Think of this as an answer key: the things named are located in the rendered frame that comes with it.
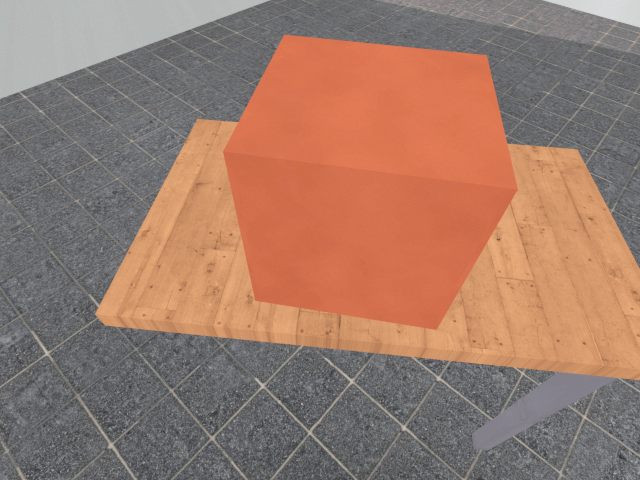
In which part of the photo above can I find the table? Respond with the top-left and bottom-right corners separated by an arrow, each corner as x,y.
95,119 -> 640,450

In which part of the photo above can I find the carton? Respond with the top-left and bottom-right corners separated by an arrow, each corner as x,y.
223,35 -> 518,330

